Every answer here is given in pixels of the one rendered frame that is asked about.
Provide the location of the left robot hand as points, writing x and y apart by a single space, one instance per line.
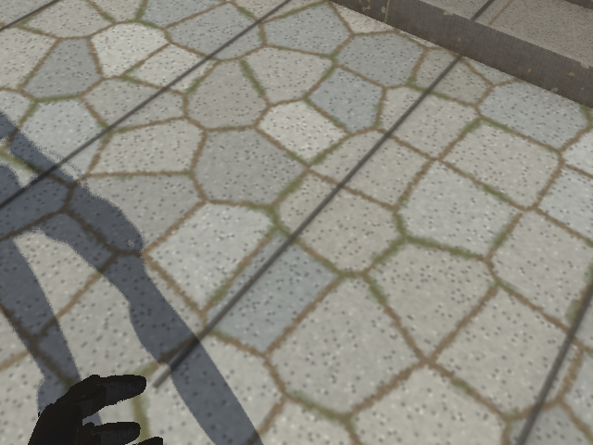
61 423

